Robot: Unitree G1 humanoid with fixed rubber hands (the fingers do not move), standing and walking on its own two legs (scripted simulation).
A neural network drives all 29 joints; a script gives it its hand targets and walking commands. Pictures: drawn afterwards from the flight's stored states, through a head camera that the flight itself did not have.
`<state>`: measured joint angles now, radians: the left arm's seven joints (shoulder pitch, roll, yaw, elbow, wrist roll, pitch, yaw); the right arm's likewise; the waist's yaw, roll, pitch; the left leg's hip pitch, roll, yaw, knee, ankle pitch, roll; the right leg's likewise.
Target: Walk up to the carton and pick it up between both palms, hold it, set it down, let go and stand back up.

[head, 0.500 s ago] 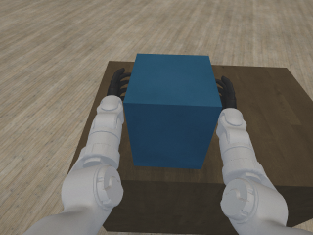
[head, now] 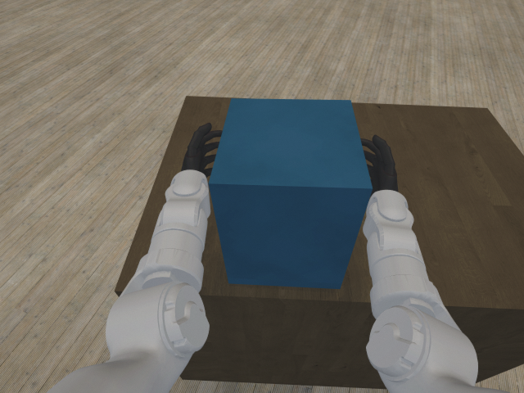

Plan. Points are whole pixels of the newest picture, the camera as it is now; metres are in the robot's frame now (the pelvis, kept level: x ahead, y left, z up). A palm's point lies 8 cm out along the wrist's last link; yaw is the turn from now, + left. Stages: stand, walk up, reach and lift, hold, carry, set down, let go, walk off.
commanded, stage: set down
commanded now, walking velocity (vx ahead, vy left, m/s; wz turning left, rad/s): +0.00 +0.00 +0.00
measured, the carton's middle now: (286, 195) +0.44 -0.01 +0.06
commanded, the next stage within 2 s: none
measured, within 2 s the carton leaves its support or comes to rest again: neither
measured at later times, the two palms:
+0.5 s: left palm (198, 173) +0.44 +0.13 +0.12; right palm (383, 193) +0.41 -0.16 +0.11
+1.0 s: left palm (199, 175) +0.44 +0.13 +0.11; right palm (383, 195) +0.41 -0.16 +0.11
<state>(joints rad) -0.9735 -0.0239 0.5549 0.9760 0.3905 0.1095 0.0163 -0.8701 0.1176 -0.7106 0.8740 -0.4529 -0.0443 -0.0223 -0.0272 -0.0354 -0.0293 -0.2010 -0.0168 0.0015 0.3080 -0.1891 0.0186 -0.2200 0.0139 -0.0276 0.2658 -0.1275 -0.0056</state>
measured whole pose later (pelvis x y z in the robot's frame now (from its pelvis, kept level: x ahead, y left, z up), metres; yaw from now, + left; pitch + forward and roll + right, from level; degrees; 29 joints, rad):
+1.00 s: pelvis +0.00 +0.00 +0.00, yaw -1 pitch +3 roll +0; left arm -0.96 -0.09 0.65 0.86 0.49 0.08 -0.05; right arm -0.83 0.18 -0.77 0.75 -0.54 -0.07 0.02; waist -0.02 -0.05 0.04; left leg -0.15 -0.02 0.02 0.28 -0.18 0.02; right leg -0.19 0.01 -0.02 0.25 -0.12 0.00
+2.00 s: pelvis -0.02 -0.02 -0.02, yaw +0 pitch +20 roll -1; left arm -1.24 0.32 -0.10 1.50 -0.29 -0.15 0.05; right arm -1.15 -0.27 -0.01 1.36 0.32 -0.08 -0.07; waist -0.05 -0.03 -0.24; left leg -0.64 0.02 -0.01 0.52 -0.23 -0.01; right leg -0.64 0.04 -0.05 0.43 -0.14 -0.04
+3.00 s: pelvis -0.03 -0.03 +0.00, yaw +0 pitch +5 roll +0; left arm -1.08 0.39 0.04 1.05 -0.23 0.26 0.01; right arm -1.00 -0.26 0.05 0.96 0.41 0.25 -0.19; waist -0.06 -0.03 -0.07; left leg -0.30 0.02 0.00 0.37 -0.17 -0.01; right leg -0.31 0.05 -0.04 0.31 -0.09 -0.05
